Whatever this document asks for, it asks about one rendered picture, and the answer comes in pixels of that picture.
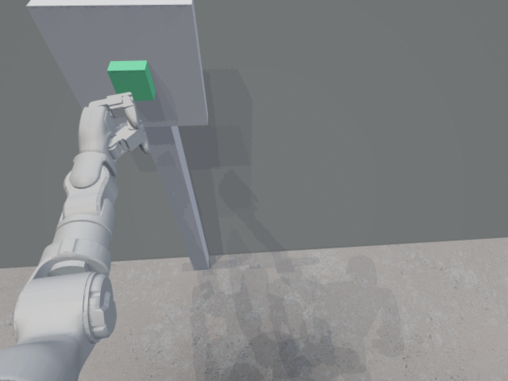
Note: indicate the button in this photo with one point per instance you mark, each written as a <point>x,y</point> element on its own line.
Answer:
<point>134,77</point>

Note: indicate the robot left forearm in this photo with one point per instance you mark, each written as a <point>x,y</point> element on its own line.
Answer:
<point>86,226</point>

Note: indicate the left robot upper arm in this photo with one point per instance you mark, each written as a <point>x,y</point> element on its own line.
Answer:
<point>59,321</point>

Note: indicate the panel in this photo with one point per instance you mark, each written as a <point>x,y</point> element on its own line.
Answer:
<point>85,35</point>

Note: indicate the left robot hand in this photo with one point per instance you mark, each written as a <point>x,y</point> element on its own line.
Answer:
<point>98,133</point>

